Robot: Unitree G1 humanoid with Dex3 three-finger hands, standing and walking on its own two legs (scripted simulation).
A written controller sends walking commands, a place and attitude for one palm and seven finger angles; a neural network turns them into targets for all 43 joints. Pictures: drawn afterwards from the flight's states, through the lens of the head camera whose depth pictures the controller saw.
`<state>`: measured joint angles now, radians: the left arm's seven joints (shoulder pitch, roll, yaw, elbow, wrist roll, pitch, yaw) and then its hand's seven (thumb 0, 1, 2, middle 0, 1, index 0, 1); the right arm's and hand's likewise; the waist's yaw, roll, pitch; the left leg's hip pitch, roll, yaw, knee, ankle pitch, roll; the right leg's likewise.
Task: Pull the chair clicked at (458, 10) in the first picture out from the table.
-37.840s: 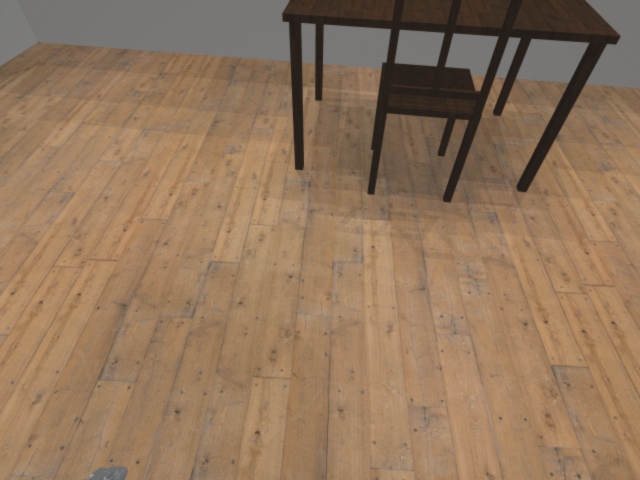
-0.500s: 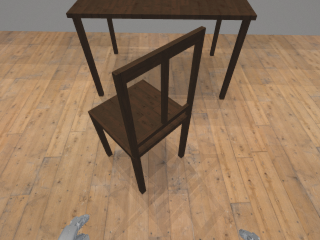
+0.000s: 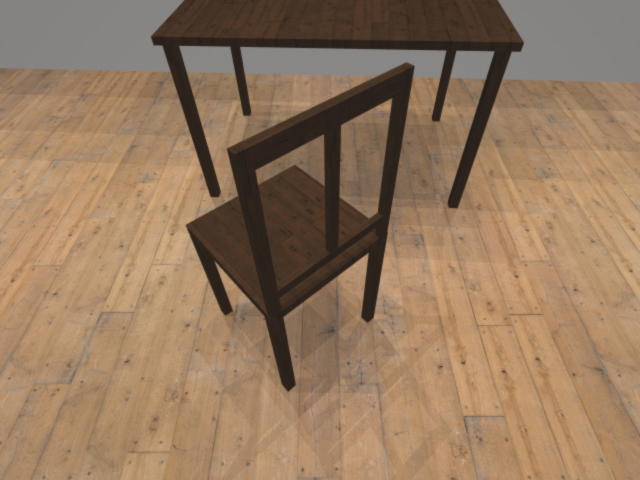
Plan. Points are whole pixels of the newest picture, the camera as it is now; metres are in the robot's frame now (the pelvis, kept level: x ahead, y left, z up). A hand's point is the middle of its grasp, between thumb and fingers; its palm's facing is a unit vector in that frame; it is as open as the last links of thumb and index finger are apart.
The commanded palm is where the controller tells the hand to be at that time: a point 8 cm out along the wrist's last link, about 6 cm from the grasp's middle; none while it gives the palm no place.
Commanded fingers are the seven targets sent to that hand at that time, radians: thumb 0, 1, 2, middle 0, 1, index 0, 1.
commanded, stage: let the arm hang, fingers relaxed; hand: left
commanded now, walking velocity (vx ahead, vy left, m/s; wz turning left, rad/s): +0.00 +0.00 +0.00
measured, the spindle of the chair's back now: (332, 196) +0.64 +0.02 -0.06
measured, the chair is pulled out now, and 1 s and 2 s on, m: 0.67 0.67 0.67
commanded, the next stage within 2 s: look to check the result in 0.38 s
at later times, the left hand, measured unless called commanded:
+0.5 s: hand out of the picture +0.00 +0.16 -0.17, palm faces +0.04 -0.98 -0.19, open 7.4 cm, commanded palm none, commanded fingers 0.00 0.90 0.90 -0.20 -0.30 -0.20 -0.30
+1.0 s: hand out of the picture +0.00 +0.16 -0.17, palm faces +0.04 -0.98 -0.20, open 7.4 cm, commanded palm none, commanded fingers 0.00 0.90 0.90 -0.20 -0.30 -0.20 -0.30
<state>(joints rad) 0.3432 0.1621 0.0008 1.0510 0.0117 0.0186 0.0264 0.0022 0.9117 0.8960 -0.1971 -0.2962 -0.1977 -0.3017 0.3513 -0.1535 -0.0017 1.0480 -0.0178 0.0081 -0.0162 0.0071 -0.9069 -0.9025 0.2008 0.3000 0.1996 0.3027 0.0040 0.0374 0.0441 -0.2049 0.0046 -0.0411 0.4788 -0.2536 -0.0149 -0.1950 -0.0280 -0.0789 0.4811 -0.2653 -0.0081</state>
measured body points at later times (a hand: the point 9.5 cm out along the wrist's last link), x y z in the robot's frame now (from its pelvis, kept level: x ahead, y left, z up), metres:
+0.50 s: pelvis +0.00 -0.01 +0.00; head +0.02 -0.02 +0.45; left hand +0.00 +0.21 -0.15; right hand -0.01 -0.22 -0.16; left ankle +0.00 +0.13 -0.74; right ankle +0.00 -0.11 -0.74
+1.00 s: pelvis +0.00 -0.01 +0.00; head +0.01 -0.02 +0.45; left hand +0.00 +0.21 -0.15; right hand -0.01 -0.22 -0.16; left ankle +0.00 +0.13 -0.74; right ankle +0.00 -0.11 -0.74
